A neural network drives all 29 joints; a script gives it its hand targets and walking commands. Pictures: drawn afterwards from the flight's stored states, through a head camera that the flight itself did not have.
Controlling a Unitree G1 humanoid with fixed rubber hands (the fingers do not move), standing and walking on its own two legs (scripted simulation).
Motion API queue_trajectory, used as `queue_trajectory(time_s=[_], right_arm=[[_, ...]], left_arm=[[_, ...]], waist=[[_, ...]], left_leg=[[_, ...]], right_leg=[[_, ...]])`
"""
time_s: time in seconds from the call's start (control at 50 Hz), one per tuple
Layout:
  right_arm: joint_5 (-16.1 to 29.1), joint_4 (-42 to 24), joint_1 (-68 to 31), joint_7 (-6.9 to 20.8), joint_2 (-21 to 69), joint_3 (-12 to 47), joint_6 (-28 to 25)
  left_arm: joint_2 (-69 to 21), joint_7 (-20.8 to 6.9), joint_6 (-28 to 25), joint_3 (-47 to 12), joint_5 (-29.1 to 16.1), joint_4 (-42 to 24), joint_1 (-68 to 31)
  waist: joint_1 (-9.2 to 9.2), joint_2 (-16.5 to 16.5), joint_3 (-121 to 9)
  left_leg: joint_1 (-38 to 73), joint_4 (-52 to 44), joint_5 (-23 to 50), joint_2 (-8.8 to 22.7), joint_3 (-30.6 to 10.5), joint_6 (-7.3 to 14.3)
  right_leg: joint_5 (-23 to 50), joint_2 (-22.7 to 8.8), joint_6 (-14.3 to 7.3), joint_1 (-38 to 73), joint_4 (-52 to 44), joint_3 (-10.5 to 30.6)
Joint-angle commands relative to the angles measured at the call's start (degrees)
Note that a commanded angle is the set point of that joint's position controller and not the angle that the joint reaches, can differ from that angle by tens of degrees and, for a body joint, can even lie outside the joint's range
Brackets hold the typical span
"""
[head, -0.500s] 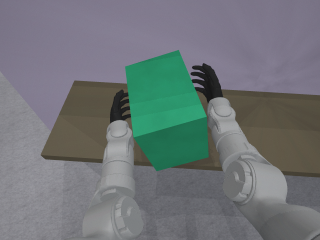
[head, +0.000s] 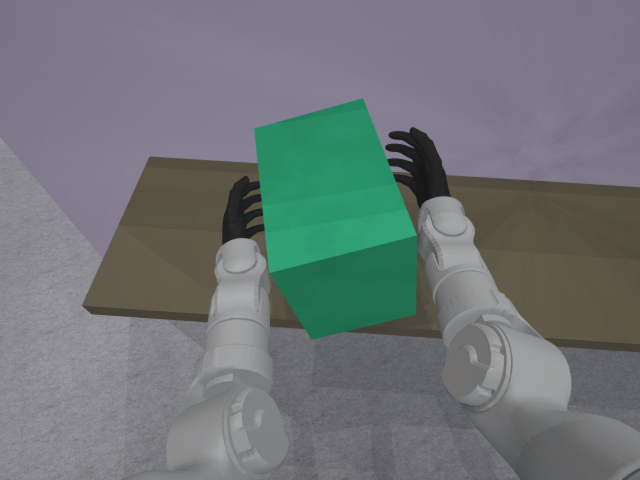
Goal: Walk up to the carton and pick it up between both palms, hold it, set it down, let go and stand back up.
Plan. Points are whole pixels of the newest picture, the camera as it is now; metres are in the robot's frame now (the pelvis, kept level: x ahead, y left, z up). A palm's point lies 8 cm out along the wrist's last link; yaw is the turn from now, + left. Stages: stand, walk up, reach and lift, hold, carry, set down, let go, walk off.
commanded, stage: set down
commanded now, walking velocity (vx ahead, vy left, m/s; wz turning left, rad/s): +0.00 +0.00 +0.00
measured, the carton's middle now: (336, 223) +0.44 +0.02 +0.01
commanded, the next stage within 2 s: none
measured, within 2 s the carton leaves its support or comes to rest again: rests again in 1.30 s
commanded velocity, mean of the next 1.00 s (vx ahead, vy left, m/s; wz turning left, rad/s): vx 0.00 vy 0.00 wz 0.00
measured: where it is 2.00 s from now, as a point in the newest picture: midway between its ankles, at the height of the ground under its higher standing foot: outside the picture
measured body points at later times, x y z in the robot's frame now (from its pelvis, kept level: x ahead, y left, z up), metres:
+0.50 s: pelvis +0.00 +0.00 +0.00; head +0.05 +0.02 +0.45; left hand +0.39 +0.15 +0.05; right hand +0.44 -0.10 +0.09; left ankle -0.01 +0.16 -0.75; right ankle +0.00 -0.12 -0.75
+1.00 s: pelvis +0.00 +0.00 +0.00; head +0.06 +0.02 +0.45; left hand +0.39 +0.15 +0.04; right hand +0.44 -0.11 +0.08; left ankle -0.01 +0.16 -0.75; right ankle +0.00 -0.12 -0.75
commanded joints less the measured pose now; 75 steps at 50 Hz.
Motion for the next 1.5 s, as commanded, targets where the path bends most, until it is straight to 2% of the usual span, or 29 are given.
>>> queue_trajectory(time_s=[0.0, 0.06, 0.12, 0.14, 0.24, 0.28, 0.32, 0.36, 0.42, 0.64, 0.72, 0.74, 0.76, 0.78, 0.82, 0.92, 0.94, 1.02, 1.06, 1.08, 1.14, 1.18, 1.2, 1.24, 1.28, 1.32, 1.4, 1.42, 1.48], right_arm=[[-2.2, 1.9, -21.6, 5.6, 25.1, 10.7, 0.4], [-3.4, 2.6, -20.4, 5.4, 24.3, 9.2, 0.8], [-3.6, 2.0, -20.3, 5.9, 23.9, 9.0, 0.7], [-3.4, 1.4, -20.7, 6.1, 23.3, 8.6, 0.4], [-3.5, 1.8, -19.8, 6.3, 23.4, 8.4, 0.9], [-3.8, 2.2, -19.1, 6.5, 22.1, 7.6, 1.0], [-3.5, -0.2, -20.1, 6.8, 22.2, 8.2, 1.1], [-3.4, 0.2, -19.0, 6.6, 22.7, 9.0, 1.4], [-3.5, -1.0, -18.5, 6.6, 22.3, 8.5, 0.9], [-4.2, -3.3, -18.4, 7.2, 22.5, 8.7, 1.7], [-4.9, -2.6, -16.6, 7.2, 21.7, 7.2, 2.1], [-4.3, -3.7, -17.3, 7.3, 21.8, 8.3, 2.2], [-4.4, -3.1, -16.7, 7.1, 22.0, 8.5, 2.2], [-4.6, -3.6, -16.6, 7.0, 22.1, 7.6, 1.7], [-4.4, -3.8, -17.0, 7.2, 22.5, 8.1, 1.9], [-4.9, -3.0, -16.0, 7.1, 22.4, 7.9, 2.5], [-4.3, -4.1, -15.5, 7.3, 22.4, 8.1, 2.0], [-4.2, -3.9, -15.6, 7.2, 22.5, 8.5, 1.9], [-5.2, -3.4, -15.2, 7.3, 21.8, 7.0, 2.4], [-4.9, -4.3, -16.0, 7.5, 22.2, 7.7, 2.5], [-5.7, -4.0, -14.7, 7.1, 22.5, 6.7, 3.3], [-4.9, -4.7, -15.1, 7.6, 22.2, 7.9, 3.6], [-5.3, -4.7, -14.3, 7.5, 21.6, 7.1, 3.3], [-5.6, -4.5, -13.2, 7.0, 18.9, 6.2, 3.5], [-4.3, -4.5, -13.2, 6.4, 15.3, 6.6, 3.0], [-3.3, -5.0, -13.5, 5.0, 12.5, 6.6, 3.0], [5.3, -6.3, -16.5, 1.0, -0.6, 12.0, 1.4], [8.5, -4.0, -19.5, 0.3, -1.5, 14.4, 1.7], [16.2, 0.0, -24.1, -2.2, -7.7, 18.7, 0.9]], left_arm=[[-20.3, -3.2, -4.9, -17.1, 0.4, -5.3, -32.0], [-19.8, -3.7, -4.8, -16.2, 0.7, -4.6, -30.6], [-20.1, -3.6, -4.8, -15.8, 0.8, -5.8, -31.2], [-20.5, -3.2, -4.7, -16.9, 0.4, -5.6, -31.0], [-19.5, -3.3, -4.1, -14.8, 1.6, -4.4, -28.7], [-20.3, -3.2, -4.1, -15.9, 1.1, -5.8, -28.9], [-18.6, -3.3, -3.8, -13.9, 1.5, -4.5, -27.5], [-18.0, -3.7, -4.0, -13.2, 2.1, -4.9, -26.8], [-19.3, -3.7, -4.0, -14.8, 1.7, -5.3, -26.0], [-17.5, -4.1, -4.4, -11.6, 2.6, -4.7, -25.3], [-18.0, -4.0, -4.0, -11.9, 3.2, -4.7, -24.4], [-17.6, -4.1, -4.0, -12.1, 2.7, -4.6, -24.0], [-17.8, -4.0, -4.1, -11.7, 3.3, -5.0, -23.5], [-18.3, -3.9, -4.2, -12.0, 2.9, -4.5, -23.9], [-17.6, -4.0, -4.3, -10.9, 3.2, -4.3, -23.7], [-17.9, -4.4, -3.7, -10.6, 3.7, -3.6, -22.9], [-17.6, -4.3, -4.1, -10.3, 3.6, -4.1, -22.2], [-17.5, -4.0, -4.6, -10.9, 3.3, -4.8, -22.3], [-17.6, -4.3, -4.3, -9.6, 4.1, -3.8, -21.9], [-17.2, -4.3, -4.3, -9.3, 4.1, -4.1, -21.6], [-18.2, -4.7, -4.0, -9.1, 4.2, -3.0, -20.2], [-16.9, -4.9, -3.9, -7.4, 4.5, -2.7, -20.5], [-17.4, -4.7, -4.1, -9.2, 3.9, -3.3, -20.1], [-15.7, -4.5, -4.3, -8.8, 4.2, -4.5, -20.0], [-12.8, -3.3, -4.6, -9.0, 3.3, -4.2, -19.9], [-9.9, -2.2, -5.1, -9.0, 2.3, -5.0, -20.3], [1.7, 2.4, -7.2, -12.1, -3.3, -4.7, -21.1], [2.8, 3.6, -7.4, -11.8, -4.8, -2.3, -23.6], [7.0, 7.0, -9.2, -16.2, -10.4, 1.0, -27.7]], waist=[[0.28, 0.4, -28.1], [-0.59, -1.0, -25.7], [-0.11, -0.6, -26.1], [-0.82, 0.8, -27.8], [0.2, -0.2, -25.0], [-1.11, 0.4, -25.2], [1.01, -0.7, -25.0], [1.43, -2.0, -23.8], [0.07, 0.0, -24.3], [1.67, -2.3, -22.7], [0.59, -0.5, -23.3], [1.21, -1.8, -23.0], [1.3, -0.8, -22.8], [0.27, -0.2, -23.5], [1.53, -1.2, -23.8], [0.43, -1.3, -21.1], [1.14, -0.3, -21.8], [1.09, 0.1, -23.6], [0.97, -1.1, -21.1], [1.91, -1.7, -20.5], [0.72, -1.8, -19.6], [2.11, -2.2, -18.9], [0.73, -1.2, -20.4], [0.38, -1.1, -20.3], [1.2, -0.5, -21.4], [0.83, -0.7, -23.0], [1.93, 0.6, -26.0], [3.45, 0.1, -26.0], [3.45, 1.8, -32.6]], left_leg=[[11.2, 2.8, 18.8, -4.1, 6.7, 3.5], [10.1, 2.2, 17.3, -4.2, 6.8, 3.7], [11.5, 2.5, 18.3, -3.9, 6.6, 3.5], [12.3, 2.8, 18.8, -3.8, 6.6, 3.1], [11.8, 2.6, 18.2, -3.9, 6.7, 3.6], [13.3, 3.0, 19.8, -3.8, 6.2, 3.1], [12.0, 2.4, 18.1, -4.0, 6.7, 3.7], [11.4, 2.2, 17.8, -4.2, 6.8, 4.3], [11.6, 2.4, 18.2, -4.2, 6.6, 3.7], [9.3, 1.3, 14.6, -4.6, 7.3, 4.9], [10.2, 1.7, 15.6, -4.5, 7.1, 4.4], [11.1, 1.9, 16.7, -4.4, 6.8, 4.5], [11.4, 2.6, 18.2, -4.4, 6.9, 4.4], [11.4, 2.6, 17.9, -4.3, 6.7, 4.3], [10.2, 2.1, 16.5, -4.6, 6.9, 4.7], [10.1, 1.8, 16.0, -4.9, 6.9, 4.8], [9.9, 1.9, 16.0, -4.8, 7.1, 4.9], [11.4, 3.1, 19.1, -4.9, 6.8, 4.6], [9.6, 2.0, 16.1, -4.9, 6.8, 4.9], [9.8, 1.7, 14.6, -4.9, 7.1, 5.1], [8.0, 1.3, 13.6, -5.2, 7.0, 5.6], [8.6, 1.1, 14.3, -5.0, 7.1, 5.7], [9.1, 1.7, 15.5, -5.1, 6.9, 5.2], [10.5, 2.3, 17.5, -4.9, 6.5, 4.9], [11.4, 3.0, 18.8, -4.7, 6.6, 4.6], [10.3, 3.5, 18.8, -5.1, 6.8, 5.0], [7.9, 5.2, 19.2, -4.8, 6.3, 4.4], [5.4, 5.2, 17.9, -4.9, 6.5, 4.8], [3.2, 7.3, 18.1, -4.7, 5.9, 3.3]], right_leg=[[20.3, 1.5, 2.2, 12.2, 1.7, -5.6], [20.3, 1.3, 2.5, 13.1, 1.9, -5.9], [18.4, 1.7, 2.2, 11.5, 1.7, -6.2], [16.9, 2.0, 1.8, 10.2, 1.4, -6.6], [16.4, 1.7, 2.0, 10.8, 1.2, -6.1], [14.8, 2.1, 1.4, 8.5, 0.3, -6.8], [14.0, 2.0, 1.6, 9.7, 0.2, -6.1], [16.4, 1.8, 2.3, 11.8, 0.9, -5.8], [15.9, 1.8, 2.0, 10.7, 0.9, -6.0], [14.0, 1.4, 2.7, 11.5, 1.0, -5.7], [12.9, 1.8, 2.1, 9.8, 0.9, -6.0], [13.4, 2.1, 2.2, 9.8, 0.8, -6.1], [14.2, 2.2, 2.0, 9.4, 1.0, -5.9], [13.9, 1.9, 1.9, 9.0, 0.9, -5.8], [13.7, 1.6, 2.2, 9.7, 0.7, -5.5], [12.9, 1.9, 2.1, 9.7, 0.7, -5.5], [12.7, 1.6, 2.3, 9.1, 0.7, -5.3], [14.7, 1.9, 2.0, 8.9, 1.2, -5.2], [12.6, 1.8, 2.2, 9.2, 1.0, -5.5], [10.4, 1.9, 2.2, 8.9, 0.7, -5.8], [11.5, 1.6, 2.5, 9.4, 0.8, -5.0], [11.4, 2.0, 2.5, 9.6, 0.9, -5.1], [12.0, 2.0, 2.2, 9.0, 0.7, -5.3], [13.0, 2.3, 2.2, 8.5, 1.1, -5.4], [12.5, 2.7, 1.7, 7.3, 1.3, -5.4], [13.4, 2.1, 1.8, 7.5, 1.1, -4.3], [15.8, 2.4, 1.5, 8.2, 2.7, -3.2], [14.7, 2.5, 1.2, 7.5, 2.9, -2.3], [15.7, 3.3, 0.1, 5.7, 4.2, -1.9]])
